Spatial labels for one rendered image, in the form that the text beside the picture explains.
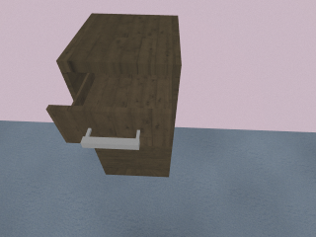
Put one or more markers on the drawer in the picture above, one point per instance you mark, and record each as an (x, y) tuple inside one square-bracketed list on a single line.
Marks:
[(117, 106)]

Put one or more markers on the handle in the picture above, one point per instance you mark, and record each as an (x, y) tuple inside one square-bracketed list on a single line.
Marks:
[(88, 141)]

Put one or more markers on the cabinet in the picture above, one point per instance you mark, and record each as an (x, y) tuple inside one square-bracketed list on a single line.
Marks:
[(133, 44)]

